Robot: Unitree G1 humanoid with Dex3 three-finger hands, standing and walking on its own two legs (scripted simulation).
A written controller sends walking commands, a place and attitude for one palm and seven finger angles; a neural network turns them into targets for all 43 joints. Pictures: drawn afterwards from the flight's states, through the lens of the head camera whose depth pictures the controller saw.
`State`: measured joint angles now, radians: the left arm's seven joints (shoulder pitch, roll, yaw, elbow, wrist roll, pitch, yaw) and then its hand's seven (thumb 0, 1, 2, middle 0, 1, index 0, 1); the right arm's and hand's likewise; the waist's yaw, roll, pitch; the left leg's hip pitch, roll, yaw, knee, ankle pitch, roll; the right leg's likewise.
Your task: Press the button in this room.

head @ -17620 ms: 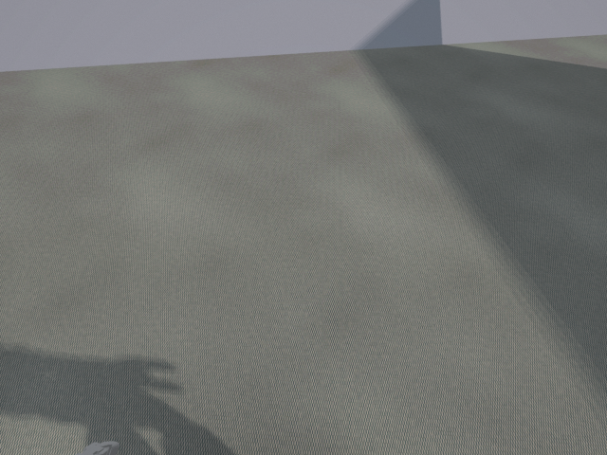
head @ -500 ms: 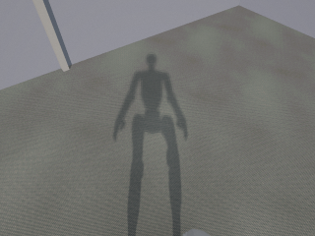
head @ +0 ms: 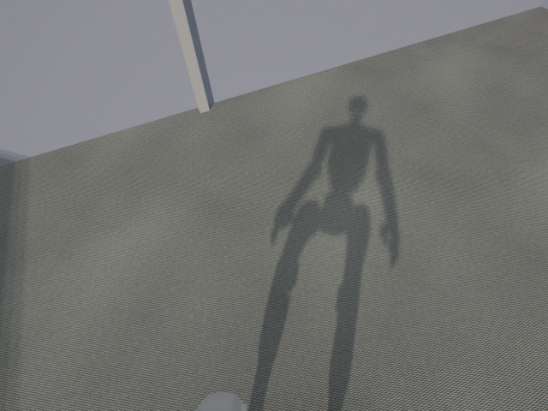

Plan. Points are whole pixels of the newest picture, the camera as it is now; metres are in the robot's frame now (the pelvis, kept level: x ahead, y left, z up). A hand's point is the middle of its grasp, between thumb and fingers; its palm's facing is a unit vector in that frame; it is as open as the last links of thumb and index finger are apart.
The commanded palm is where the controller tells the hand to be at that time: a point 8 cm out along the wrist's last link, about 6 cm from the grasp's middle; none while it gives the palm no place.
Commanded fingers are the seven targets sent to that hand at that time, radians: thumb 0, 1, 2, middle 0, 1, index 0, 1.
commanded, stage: turn or walk to find it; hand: left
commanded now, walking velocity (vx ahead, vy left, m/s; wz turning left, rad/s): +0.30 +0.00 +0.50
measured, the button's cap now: out of the picture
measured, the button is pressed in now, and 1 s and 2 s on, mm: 0 0 0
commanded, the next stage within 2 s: stand and wait in 1.52 s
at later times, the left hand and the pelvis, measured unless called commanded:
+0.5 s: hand out of the picture +0.09 +0.29 -0.16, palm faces +0.26 -0.94 -0.21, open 7.4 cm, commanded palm none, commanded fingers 0.00 0.90 0.90 -0.20 -0.30 -0.20 -0.30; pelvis +0.08 +0.07 +0.00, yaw +14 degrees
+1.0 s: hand (144, 375) +0.20 +0.26 -0.18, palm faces +0.45 -0.87 -0.19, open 7.3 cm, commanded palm none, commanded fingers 0.00 0.90 0.90 -0.20 -0.30 -0.20 -0.30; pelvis +0.29 +0.10 +0.00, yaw +24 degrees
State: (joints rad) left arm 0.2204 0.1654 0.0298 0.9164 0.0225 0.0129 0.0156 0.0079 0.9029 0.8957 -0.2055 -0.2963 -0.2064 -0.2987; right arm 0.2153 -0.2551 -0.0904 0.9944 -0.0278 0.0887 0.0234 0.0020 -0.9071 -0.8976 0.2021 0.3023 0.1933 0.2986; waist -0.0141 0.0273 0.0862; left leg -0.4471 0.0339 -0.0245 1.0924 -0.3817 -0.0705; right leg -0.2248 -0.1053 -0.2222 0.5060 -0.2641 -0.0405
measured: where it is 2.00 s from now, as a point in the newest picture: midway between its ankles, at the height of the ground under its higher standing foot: (229, 284)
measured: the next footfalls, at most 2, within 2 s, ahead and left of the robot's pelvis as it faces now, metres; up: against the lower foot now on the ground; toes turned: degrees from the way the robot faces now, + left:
left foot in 0.22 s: +0.01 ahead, +0.16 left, +0.00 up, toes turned +15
right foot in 0.66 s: +0.34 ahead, -0.02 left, +0.00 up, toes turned +8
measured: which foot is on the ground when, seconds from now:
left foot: up 0.00-0.20, down 0.22-0.68, up 0.70-1.00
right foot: down 0.00-0.22, up 0.24-0.64, down 0.66-1.00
